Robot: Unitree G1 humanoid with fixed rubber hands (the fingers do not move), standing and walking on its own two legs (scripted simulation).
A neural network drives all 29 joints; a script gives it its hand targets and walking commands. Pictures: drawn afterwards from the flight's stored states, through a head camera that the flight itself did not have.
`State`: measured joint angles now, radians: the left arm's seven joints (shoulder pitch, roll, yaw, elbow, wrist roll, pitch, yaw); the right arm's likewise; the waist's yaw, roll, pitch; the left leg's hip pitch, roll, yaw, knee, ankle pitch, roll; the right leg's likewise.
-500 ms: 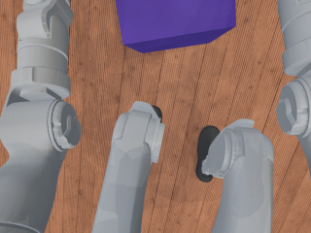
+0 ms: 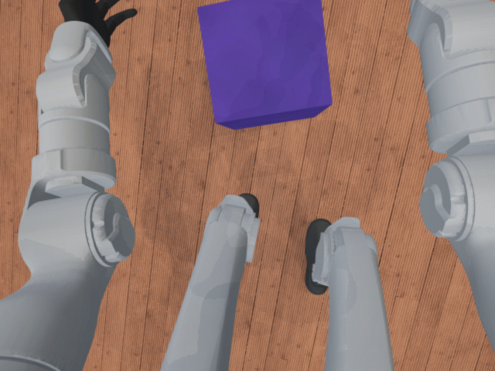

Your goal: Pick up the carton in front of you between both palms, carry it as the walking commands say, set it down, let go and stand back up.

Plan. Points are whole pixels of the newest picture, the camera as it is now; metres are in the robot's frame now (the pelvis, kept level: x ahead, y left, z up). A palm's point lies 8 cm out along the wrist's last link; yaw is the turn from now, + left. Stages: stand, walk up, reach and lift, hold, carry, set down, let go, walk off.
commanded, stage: set down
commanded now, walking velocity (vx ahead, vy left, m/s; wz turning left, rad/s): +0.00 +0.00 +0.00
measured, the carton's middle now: (266, 72) +0.54 +0.10 -0.40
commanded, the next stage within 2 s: let go in 0.28 s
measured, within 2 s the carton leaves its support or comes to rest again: neither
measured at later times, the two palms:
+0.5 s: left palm (2, 1) +0.47 +0.29 +0.03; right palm out of the picture +0.56 -0.10 +0.03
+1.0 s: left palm out of the picture +0.31 +0.27 +0.14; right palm out of the picture +0.38 -0.16 +0.13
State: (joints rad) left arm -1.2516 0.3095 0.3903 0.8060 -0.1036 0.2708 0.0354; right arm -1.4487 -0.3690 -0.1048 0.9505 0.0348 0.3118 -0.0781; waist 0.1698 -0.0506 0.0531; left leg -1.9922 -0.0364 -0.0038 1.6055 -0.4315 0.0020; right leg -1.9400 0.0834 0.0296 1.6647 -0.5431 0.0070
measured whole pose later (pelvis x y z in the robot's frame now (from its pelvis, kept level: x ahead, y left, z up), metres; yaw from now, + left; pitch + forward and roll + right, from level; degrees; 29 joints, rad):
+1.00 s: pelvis +0.09 +0.02 +0.23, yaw +1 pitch +20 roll -1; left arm -0.06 0.20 0.09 0.50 -0.02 0.02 -0.10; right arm -0.19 -0.12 -0.14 0.58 -0.09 0.04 -0.06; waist 0.09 0.02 -0.02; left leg -0.75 -0.06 -0.03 0.64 -0.24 0.04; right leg -0.68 0.03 0.07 0.64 -0.31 0.02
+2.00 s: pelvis +0.13 +0.00 +0.24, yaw +3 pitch +3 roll +1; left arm 0.31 0.28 0.01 0.61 0.04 -0.05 0.03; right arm 0.33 -0.25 -0.02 0.71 -0.03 -0.05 0.00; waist 0.00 -0.05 -0.06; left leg -0.29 -0.07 -0.05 0.54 -0.30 0.02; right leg -0.21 0.00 0.01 0.55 -0.39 -0.01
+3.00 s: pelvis +0.14 +0.01 +0.24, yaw +7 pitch +0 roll +0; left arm 0.40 0.24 -0.01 0.93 0.02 0.01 0.05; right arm 0.35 -0.22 0.01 0.92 -0.01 0.00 -0.03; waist 0.01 -0.02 -0.01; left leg -0.24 -0.08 -0.10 0.56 -0.32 0.04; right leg -0.11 -0.02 -0.05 0.49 -0.39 0.01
